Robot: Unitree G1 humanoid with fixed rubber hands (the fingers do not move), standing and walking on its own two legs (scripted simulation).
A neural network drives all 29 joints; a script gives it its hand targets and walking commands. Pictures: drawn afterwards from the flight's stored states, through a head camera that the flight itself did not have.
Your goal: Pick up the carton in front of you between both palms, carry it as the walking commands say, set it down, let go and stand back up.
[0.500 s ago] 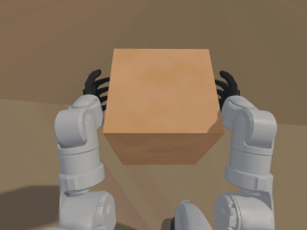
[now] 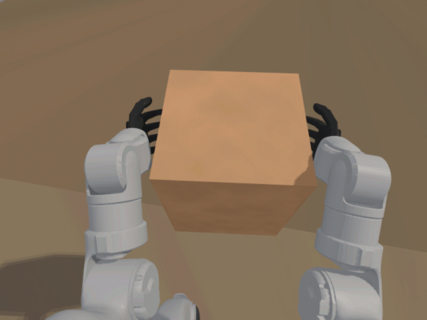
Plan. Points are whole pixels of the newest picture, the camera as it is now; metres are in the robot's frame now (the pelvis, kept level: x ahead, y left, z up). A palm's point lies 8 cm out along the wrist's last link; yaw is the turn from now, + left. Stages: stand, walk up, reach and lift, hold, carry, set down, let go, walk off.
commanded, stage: carry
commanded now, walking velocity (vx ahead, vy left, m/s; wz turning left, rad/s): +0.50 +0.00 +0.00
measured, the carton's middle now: (229, 162) +0.37 +0.01 +0.10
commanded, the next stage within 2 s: none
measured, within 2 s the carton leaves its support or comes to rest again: neither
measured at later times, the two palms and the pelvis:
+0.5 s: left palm (172, 41) +0.65 +0.15 +0.19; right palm (303, 45) +0.66 -0.15 +0.19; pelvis +0.30 +0.00 +0.02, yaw +1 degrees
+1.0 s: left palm out of the picture +0.95 +0.17 +0.20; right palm out of the picture +0.94 -0.13 +0.21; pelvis +0.59 +0.03 +0.05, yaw +0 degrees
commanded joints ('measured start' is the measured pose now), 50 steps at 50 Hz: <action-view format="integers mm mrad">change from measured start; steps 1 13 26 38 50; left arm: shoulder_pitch -587 -604 -539 -678 -660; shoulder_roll -789 -855 -758 -861 -844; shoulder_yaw -613 -608 -580 -687 -582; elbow -8 -79 39 -138 -20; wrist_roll -278 -198 -220 -367 -245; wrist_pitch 30 -22 25 -17 25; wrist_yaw -121 -91 -98 -134 -107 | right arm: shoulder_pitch -593 -772 -604 -623 -691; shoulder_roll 759 921 778 788 858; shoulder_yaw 621 741 618 644 647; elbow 74 -99 42 -25 33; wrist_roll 244 423 284 230 321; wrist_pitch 1 -73 -7 -44 -21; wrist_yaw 92 133 103 74 112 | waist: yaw -63 -97 33 16 -127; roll -147 90 -311 -110 127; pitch -334 -419 -524 -373 -436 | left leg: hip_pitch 344 792 12 -117 908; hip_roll -128 213 -113 24 289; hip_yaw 164 -333 -14 -57 -628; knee -189 -378 457 251 -357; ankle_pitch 39 138 -177 -28 94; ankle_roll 25 194 -50 -22 226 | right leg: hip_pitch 111 -695 457 234 -650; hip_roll -162 -53 -346 -234 13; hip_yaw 24 89 719 242 127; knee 127 784 -84 -100 924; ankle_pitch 809 129 150 394 -1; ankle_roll -85 -3 -256 -203 -10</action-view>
